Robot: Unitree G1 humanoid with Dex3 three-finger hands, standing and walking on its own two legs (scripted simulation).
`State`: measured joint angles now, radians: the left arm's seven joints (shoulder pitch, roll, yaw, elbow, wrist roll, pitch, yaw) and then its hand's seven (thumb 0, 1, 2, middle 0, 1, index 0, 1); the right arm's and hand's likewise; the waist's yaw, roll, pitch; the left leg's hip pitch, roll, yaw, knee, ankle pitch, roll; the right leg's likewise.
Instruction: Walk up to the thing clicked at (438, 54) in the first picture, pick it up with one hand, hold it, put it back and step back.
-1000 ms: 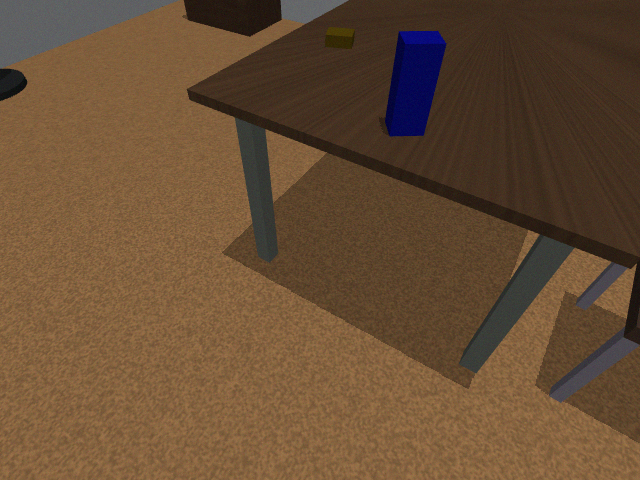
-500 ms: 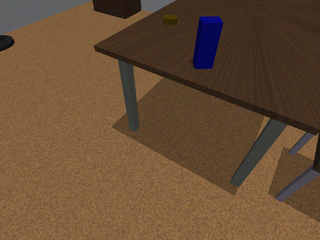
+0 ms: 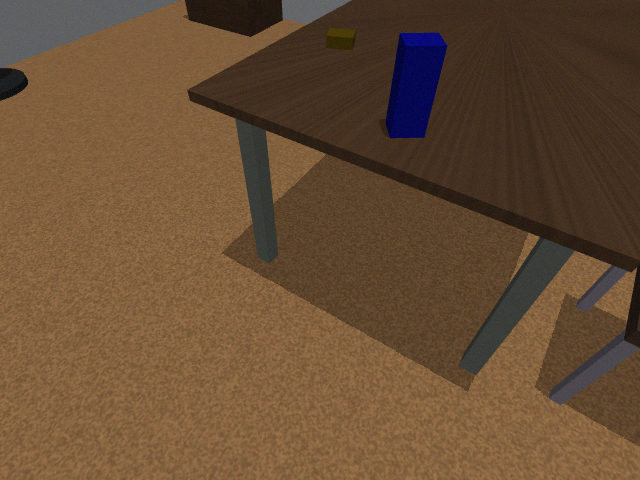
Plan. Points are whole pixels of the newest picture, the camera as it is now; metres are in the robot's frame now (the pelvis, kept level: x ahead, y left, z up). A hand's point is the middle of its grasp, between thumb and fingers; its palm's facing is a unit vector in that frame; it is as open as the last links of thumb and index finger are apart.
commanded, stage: stand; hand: left
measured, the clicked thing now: (412, 88) +0.86 -0.18 +0.08
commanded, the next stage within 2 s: walk up in 0.12 s
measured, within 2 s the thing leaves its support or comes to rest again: neither
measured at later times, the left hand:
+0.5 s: hand (177, 479) +0.17 +0.21 -0.16, palm faces -0.20 -0.88 -0.43, open 7.4 cm
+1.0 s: hand (255, 307) +0.44 +0.13 -0.15, palm faces -0.45 -0.80 -0.39, open 7.4 cm
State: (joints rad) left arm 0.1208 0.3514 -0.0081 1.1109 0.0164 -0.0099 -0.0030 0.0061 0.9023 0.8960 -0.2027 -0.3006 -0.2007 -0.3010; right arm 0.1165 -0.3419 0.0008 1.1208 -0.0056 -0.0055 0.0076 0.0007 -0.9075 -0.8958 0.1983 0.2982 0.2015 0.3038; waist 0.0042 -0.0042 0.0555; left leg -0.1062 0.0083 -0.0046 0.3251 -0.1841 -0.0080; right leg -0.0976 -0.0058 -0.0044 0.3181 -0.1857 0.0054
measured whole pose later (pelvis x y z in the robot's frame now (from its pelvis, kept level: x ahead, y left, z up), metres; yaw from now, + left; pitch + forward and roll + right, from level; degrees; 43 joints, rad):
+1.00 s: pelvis +0.25 -0.08 -0.01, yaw -23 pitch -2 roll +0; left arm 0.28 0.45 0.06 0.83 0.01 -0.05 -0.05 0.01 0.90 0.90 -0.20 -0.30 -0.20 -0.30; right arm 0.39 -0.40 -0.06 0.82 -0.03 -0.07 0.05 0.00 -0.90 -0.90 0.20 0.30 0.20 0.30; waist -0.05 -0.03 0.09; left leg -0.18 0.06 0.14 0.52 -0.30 0.01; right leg -0.49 -0.03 0.02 0.90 -0.35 -0.01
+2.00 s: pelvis +0.31 -0.10 -0.02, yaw -34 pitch -3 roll +0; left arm 0.10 0.36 0.00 1.06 0.01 -0.01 -0.01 0.01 0.90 0.90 -0.20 -0.30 -0.20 -0.30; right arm 0.11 -0.36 0.01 1.07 0.00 -0.01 0.02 0.00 -0.91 -0.90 0.20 0.30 0.20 0.30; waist 0.00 0.01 0.07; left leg -0.22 0.05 0.04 0.53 -0.25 -0.03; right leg -0.23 0.00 0.06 0.55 -0.26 0.01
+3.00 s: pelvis +0.34 -0.10 +0.00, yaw -33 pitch -2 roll +0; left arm 0.08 0.35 0.00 1.13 0.01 -0.01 0.00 0.01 0.90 0.90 -0.20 -0.30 -0.20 -0.30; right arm 0.07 -0.34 -0.02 1.14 -0.01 0.00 0.01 0.00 -0.91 -0.90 0.20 0.30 0.20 0.30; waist -0.01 0.00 0.05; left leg -0.11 0.04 0.04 0.32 -0.17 -0.02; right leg -0.11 -0.01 0.05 0.33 -0.18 0.03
